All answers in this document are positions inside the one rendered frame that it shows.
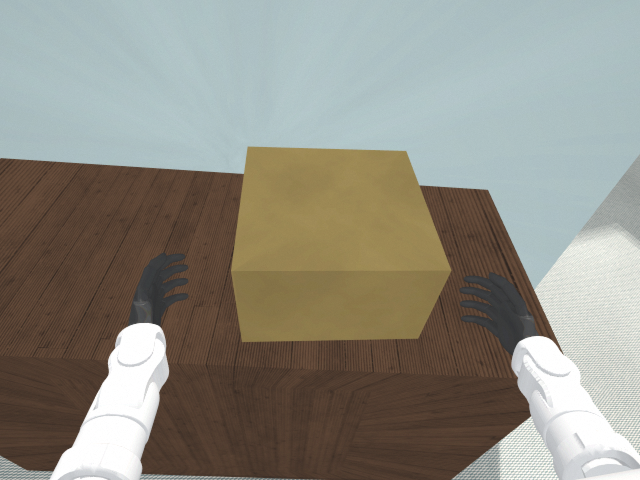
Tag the robot left forearm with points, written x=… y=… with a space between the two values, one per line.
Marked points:
x=117 y=426

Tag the robot right hand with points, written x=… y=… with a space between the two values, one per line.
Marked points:
x=512 y=322

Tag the carton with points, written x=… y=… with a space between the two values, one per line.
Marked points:
x=334 y=244

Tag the robot right forearm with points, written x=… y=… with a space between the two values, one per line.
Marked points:
x=580 y=439

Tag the robot left hand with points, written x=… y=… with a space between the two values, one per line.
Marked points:
x=148 y=304

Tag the pedestal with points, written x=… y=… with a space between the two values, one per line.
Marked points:
x=74 y=241

